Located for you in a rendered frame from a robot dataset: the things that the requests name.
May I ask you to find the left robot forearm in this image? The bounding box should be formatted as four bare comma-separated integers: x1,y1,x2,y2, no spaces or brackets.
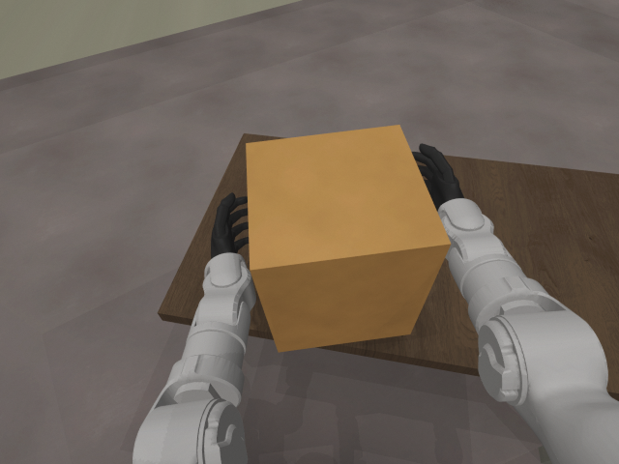
133,252,256,458

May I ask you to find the right robot hand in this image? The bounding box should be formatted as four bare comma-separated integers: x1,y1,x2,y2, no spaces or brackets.
412,143,464,212

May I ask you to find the right robot forearm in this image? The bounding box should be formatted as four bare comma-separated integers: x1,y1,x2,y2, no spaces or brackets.
437,198,608,386

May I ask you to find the carton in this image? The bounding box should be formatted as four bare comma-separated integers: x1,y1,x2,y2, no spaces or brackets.
246,125,451,352

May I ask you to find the left robot upper arm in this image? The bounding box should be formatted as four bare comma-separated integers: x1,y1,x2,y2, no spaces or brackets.
133,398,248,464

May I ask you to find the table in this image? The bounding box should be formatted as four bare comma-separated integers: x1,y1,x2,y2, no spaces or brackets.
158,133,619,464

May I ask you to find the left robot hand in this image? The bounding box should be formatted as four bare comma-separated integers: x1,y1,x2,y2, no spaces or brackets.
211,192,249,259

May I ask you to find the right robot upper arm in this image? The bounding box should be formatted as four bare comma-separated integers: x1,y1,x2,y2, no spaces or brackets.
478,310,619,464

